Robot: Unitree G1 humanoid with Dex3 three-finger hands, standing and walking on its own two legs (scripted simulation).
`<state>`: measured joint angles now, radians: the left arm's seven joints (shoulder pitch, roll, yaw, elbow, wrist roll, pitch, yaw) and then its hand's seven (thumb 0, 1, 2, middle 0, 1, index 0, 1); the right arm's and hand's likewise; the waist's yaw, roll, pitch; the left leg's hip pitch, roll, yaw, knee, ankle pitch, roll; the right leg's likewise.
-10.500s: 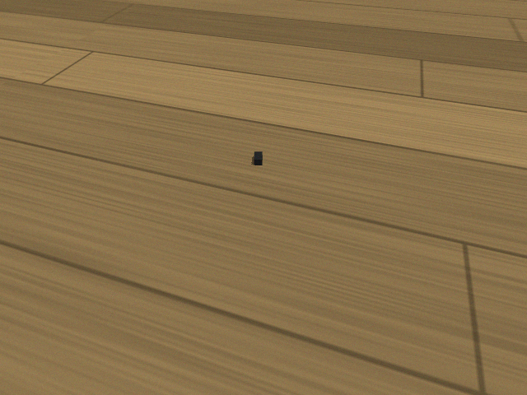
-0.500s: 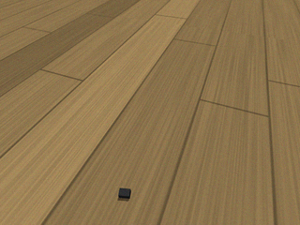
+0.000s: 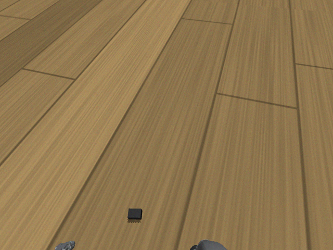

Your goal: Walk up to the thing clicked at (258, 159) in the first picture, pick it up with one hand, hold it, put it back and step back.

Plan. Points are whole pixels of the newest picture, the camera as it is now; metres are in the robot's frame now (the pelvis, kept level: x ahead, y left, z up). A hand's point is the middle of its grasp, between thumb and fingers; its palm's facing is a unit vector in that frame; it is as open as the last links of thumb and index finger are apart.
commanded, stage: walk up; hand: left
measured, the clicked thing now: (135, 214) +0.38 +0.23 -0.74
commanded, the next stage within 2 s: stand in 1.96 s
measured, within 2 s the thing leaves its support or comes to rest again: neither
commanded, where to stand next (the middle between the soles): +0.01 +0.00 m, yaw +0 degrees
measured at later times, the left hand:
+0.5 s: hand out of the picture +0.06 +0.28 -0.16, palm faces +0.01 -0.94 -0.33, open 7.4 cm
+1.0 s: hand out of the picture +0.06 +0.25 -0.13, palm faces -0.01 -0.93 -0.37, open 7.4 cm
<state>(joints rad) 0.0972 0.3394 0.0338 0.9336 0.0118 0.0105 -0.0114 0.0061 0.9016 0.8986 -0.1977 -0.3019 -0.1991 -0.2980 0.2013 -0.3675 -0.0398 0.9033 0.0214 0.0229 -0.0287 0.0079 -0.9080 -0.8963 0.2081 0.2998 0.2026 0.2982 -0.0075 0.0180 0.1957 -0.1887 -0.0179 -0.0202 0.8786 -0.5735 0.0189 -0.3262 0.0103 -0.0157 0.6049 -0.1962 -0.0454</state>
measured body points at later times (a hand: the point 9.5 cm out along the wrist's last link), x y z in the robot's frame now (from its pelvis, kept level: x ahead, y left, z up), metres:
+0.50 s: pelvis -0.02 +0.01 +0.01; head +0.03 +0.04 +0.45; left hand +0.06 +0.33 -0.13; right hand +0.04 -0.32 -0.09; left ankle -0.01 +0.13 -0.72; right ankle -0.04 -0.15 -0.67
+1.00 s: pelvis -0.02 -0.01 +0.01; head -0.03 -0.01 +0.46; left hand +0.06 +0.30 -0.11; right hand +0.05 -0.31 -0.12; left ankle -0.02 +0.13 -0.72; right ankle -0.05 -0.14 -0.72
